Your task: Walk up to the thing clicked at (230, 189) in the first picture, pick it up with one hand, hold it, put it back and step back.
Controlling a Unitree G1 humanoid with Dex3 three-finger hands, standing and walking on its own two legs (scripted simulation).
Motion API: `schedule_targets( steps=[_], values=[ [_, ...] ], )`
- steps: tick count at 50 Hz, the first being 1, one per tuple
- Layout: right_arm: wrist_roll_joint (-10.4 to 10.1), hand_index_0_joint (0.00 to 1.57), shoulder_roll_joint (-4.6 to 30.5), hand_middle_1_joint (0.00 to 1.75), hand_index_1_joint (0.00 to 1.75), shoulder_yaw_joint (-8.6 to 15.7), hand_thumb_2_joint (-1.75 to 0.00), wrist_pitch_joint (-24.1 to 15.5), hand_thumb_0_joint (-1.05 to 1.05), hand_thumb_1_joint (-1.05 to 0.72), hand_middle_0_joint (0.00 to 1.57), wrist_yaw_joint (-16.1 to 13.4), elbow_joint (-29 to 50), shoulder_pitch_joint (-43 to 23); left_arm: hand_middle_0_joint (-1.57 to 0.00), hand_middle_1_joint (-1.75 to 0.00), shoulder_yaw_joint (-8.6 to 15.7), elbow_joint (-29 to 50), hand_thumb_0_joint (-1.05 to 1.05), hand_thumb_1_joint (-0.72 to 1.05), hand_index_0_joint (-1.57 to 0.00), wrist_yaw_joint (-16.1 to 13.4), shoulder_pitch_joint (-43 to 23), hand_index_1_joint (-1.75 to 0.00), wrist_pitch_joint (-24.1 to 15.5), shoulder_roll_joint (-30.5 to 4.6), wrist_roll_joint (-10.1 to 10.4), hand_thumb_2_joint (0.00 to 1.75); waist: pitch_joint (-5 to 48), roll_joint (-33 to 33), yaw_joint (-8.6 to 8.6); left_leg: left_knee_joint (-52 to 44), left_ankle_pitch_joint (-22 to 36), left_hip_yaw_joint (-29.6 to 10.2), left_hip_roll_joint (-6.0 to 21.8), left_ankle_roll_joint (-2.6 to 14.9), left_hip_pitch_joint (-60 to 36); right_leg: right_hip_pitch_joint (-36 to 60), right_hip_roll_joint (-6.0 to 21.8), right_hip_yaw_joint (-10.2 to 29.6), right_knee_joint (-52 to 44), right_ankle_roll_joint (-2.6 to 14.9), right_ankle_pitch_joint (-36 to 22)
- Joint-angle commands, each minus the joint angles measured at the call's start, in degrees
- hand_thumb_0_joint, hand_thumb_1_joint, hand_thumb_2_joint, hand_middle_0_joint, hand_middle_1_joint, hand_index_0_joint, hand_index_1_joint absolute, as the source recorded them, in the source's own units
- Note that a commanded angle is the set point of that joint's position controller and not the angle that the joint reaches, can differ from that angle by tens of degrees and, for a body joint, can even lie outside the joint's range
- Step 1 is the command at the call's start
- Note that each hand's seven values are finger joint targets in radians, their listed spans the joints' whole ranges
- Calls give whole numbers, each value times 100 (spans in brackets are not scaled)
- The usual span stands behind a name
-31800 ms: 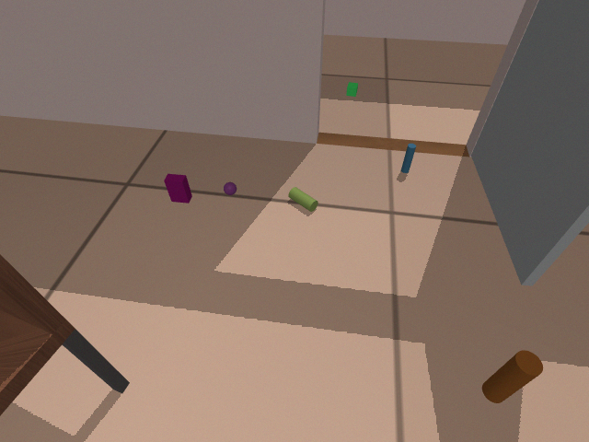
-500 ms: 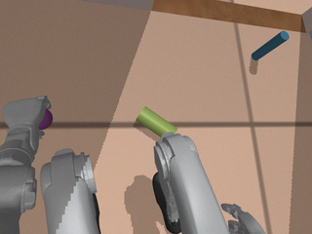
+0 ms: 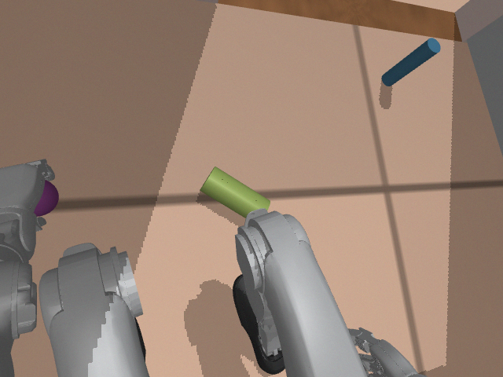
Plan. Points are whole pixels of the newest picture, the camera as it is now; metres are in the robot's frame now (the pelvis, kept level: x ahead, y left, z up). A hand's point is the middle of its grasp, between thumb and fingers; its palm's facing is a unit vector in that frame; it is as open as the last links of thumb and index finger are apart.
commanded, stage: rest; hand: left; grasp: from above
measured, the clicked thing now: (36, 197) +0.42 +0.28 -0.24
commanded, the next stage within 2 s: open in 0.66 s
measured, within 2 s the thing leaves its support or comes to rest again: rests again in 1.02 s
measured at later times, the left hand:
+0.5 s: hand (28, 203) +0.41 +0.29 -0.24, palm faces -0.44 -0.14 -0.89, open 8.9 cm
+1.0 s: hand (28, 203) +0.41 +0.29 -0.24, palm faces -0.42 -0.13 -0.90, open 10.1 cm
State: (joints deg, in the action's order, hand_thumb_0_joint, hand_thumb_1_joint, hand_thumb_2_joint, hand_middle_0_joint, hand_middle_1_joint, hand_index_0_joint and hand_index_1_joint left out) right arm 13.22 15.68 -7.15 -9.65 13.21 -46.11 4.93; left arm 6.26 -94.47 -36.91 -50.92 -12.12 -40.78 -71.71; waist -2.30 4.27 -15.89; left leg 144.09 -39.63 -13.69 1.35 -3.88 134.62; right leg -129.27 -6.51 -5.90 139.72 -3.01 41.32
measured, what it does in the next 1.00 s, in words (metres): stands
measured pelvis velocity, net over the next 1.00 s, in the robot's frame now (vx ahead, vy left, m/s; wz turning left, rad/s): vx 0.00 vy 0.01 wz -0.06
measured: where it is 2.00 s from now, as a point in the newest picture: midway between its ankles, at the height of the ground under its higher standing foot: (202, 360)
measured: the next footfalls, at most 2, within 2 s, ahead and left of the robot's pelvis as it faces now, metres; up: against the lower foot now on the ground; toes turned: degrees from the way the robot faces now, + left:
none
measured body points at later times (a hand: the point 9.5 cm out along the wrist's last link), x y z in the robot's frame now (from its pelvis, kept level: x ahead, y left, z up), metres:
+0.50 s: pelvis +0.00 +0.00 +0.00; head +0.25 +0.10 +0.36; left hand +0.43 +0.29 -0.19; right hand +0.05 -0.25 -0.08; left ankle +0.07 +0.15 -0.27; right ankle +0.09 -0.12 -0.27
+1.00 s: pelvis +0.00 +0.01 +0.00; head +0.25 +0.12 +0.35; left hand +0.43 +0.29 -0.19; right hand +0.05 -0.25 -0.07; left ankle +0.07 +0.15 -0.27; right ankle +0.09 -0.12 -0.27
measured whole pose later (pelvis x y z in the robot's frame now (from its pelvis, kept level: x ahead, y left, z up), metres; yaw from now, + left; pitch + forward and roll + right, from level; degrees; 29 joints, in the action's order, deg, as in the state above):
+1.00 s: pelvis +0.00 +0.01 +0.00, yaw -3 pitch +26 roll -12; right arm 16.1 17.9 -12.2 -18.0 18.9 -46.8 3.0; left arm 3.5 -100.9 -42.9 -53.9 -11.1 -46.7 -69.5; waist -6.5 7.4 -18.1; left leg 145.9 -40.3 -17.3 1.5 -3.6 132.9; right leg -126.3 -7.6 -8.7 138.4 -3.8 40.5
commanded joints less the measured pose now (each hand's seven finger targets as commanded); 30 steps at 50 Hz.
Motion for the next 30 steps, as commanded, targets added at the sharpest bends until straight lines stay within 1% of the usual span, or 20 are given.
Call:
schedule_targets(
  steps=[1, 2, 4, 5, 6, 7, 8, 9, 10, 11, 12, 13, 17, 18, 19, 21, 23, 25, 27, 30],
  values=[
    [32, 20, 1571, 30, 30, 364, -90, -109, 0, -90, 20, 42, 12, 994, -95, -67, 65, 551, 0, 61, -98, -507, -1619, -64, 0, -952, 56, 69, 3662, -2161, -184, -1202, 1047, 857, 84, 428, -2756, 1908, -79, -704, -1394, 419, -1696],
    [78, 20, 1583, 30, 30, 361, -90, -152, 0, -90, 20, 63, -17, 1023, -95, -68, 56, 551, 0, 62, -98, -538, -1751, -64, -2, -940, 45, 67, 3699, -2162, -273, -1173, 1101, 846, 92, 425, -2842, 1918, -88, -738, -1382, 395, -1774],
    [97, 20, 1631, 30, 30, 340, -90, -197, 0, -90, 20, 101, -44, 969, -94, -67, 65, 313, 0, 61, -97, -605, -1706, -63, 27, -1000, 42, 63, 3508, -2180, -270, -1219, 946, 816, 89, 420, -2720, 1781, -92, -780, -1415, 406, -1606],
    [106, 20, 1618, 30, 30, 336, -90, -239, 0, -90, 20, 131, -38, 931, -93, -67, -51, 251, 0, 61, -97, -600, -1791, -63, 51, -948, 45, 63, 3375, -2217, -313, -1168, 852, 813, 97, 417, -2695, 1708, -89, -761, -1401, 409, -1513],
    [120, 20, 1683, 30, 30, 340, -90, -244, 0, -90, 20, 124, -69, 955, -92, -66, 124, 367, 0, 59, -96, -660, -1720, -62, 52, -1106, 83, 64, 3450, -2265, -210, -1257, 848, 810, 94, 414, -2705, 1789, -100, -760, -1494, 406, -1464],
    [135, 20, 1649, 30, 30, 315, -90, -240, 0, -90, 20, 140, -58, 943, -92, -66, 114, 250, 0, 59, -95, -672, -1636, -63, 89, -1112, 50, 64, 3494, -2330, -212, -1247, 883, 809, 103, 405, -2740, 1876, -120, -726, -1453, 425, -1512],
    [148, 20, 1675, 30, 30, 286, -90, -281, 0, -90, 20, 162, -37, 934, -93, -67, 43, 194, 0, 61, -97, -679, -1737, -63, 97, -1056, 96, 63, 3406, -2258, -287, -1222, 793, 787, 101, 412, -2681, 1769, -102, -781, -1432, 416, -1432],
    [152, 20, 1682, 30, 30, 269, -90, -306, 0, -90, 20, 189, -44, 912, -93, -67, -13, 224, 0, 60, -96, -686, -1767, -63, 112, -1071, 67, 65, 3381, -2318, -269, -1241, 803, 792, 106, 405, -2702, 1800, -114, -772, -1440, 421, -1431],
    [183, 20, 1713, 30, 30, 275, -90, -334, 0, -90, 20, 205, -65, 913, -94, -68, 22, 177, 0, 61, -97, -685, -1751, -65, 128, -1080, 70, 66, 3437, -2318, -309, -1221, 888, 792, 108, 398, -2816, 1804, -122, -803, -1400, 416, -1524],
    [170, 20, 1716, 30, 30, 260, -90, -382, 0, -90, 20, 230, -54, 869, -94, -69, -134, 92, 0, 62, -98, -654, -1829, -65, 134, -988, 76, 66, 3304, -2332, -360, -1175, 830, 773, 110, 394, -2766, 1715, -110, -818, -1367, 416, -1483],
    [187, 20, 1762, 30, 30, 243, -90, -419, 0, -90, 20, 250, -77, 905, -94, -67, -61, 100, 0, 61, -97, -656, -1853, -64, 118, -1069, 125, 65, 3336, -2277, -390, -1164, 872, 754, 115, 399, -2754, 1799, -110, -848, -1392, 400, -1515],
    [156, 20, 1762, 30, 30, 231, -90, -435, 0, -90, 20, 250, -82, 878, -93, -67, -73, 95, 0, 60, -97, -673, -1824, -63, 114, -1117, 163, 64, 3252, -2295, -308, -1205, 805, 732, 114, 405, -2636, 1786, -126, -815, -1425, 417, -1445],
    [177, 20, 1762, 30, 30, 168, -90, -512, 0, -91, 20, 298, -59, 818, -94, -67, -139, -17, 0, 61, -98, -686, -1744, -63, 99, -1143, 186, 63, 3172, -2294, -302, -1239, 686, 705, 125, 404, -2582, 1819, -161, -815, -1470, 429, -1314],
    [210, 20, 1812, 30, 30, 186, -90, -543, 0, -90, 20, 316, -89, 893, -94, -67, -117, 28, 0, 61, -98, -672, -1788, -63, 87, -1118, 202, 63, 3218, -2110, -388, -1164, 739, 692, 126, 408, -2662, 1824, -128, -902, -1455, 397, -1360],
    [203, 20, 1833, 30, 30, 160, -90, -570, 0, -91, 20, 333, -84, 947, -94, -68, -101, 1, 0, 62, -98, -651, -1755, -64, 89, -1177, 168, 62, 3272, -2167, -384, -1169, 877, 711, 122, 408, -2727, 1921, -139, -900, -1458, 385, -1513],
    [204, 20, 1833, 30, 30, 115, -90, -582, 0, -91, 20, 352, -90, 906, -94, -66, -59, 8, 0, 61, -97, -675, -1725, -62, 66, -1226, 257, 61, 3348, -2112, -343, -1158, 965, 666, 144, 416, -2701, 2033, -164, -898, -1485, 371, -1635],
    [232, 20, 1854, 30, 30, 62, -90, -632, 0, -91, 20, 385, -85, 1021, -93, -69, -10, 164, 0, 60, -97, -690, -1826, -65, 24, -1304, 237, 62, 3447, -2153, -433, -1071, 1255, 679, 153, 413, -2829, 2227, -168, -927, -1470, 336, -1968],
    [232, 20, 1851, 30, 30, 53, -90, -660, 0, -91, 20, 400, -108, 936, -94, -67, -62, -77, 0, 61, -97, -706, -1620, -63, 35, -1252, 239, 61, 3405, -2223, -399, -1073, 1259, 660, 172, 397, -2821, 2248, -200, -920, -1423, 351, -2001],
    [247, 20, 1867, 30, 30, 9, -90, -654, 0, -91, 20, 401, -89, 862, -91, -67, 13, -132, 0, 57, -95, -760, -1543, -63, 37, -1330, 239, 60, 3340, -2287, -327, -1137, 1157, 644, 175, 383, -2827, 2249, -204, -935, -1431, 362, -1890],
    [285, 20, 1895, 30, 30, -12, -90, -688, 0, -91, 20, 426, -80, 793, -90, -67, -80, -87, 0, 58, -95, -778, -1662, -63, 55, -1356, 219, 59, 3159, -2317, -402, -1150, 910, 628, 178, 389, -2718, 2098, -209, -966, -1474, 378, -1640]
  ],
)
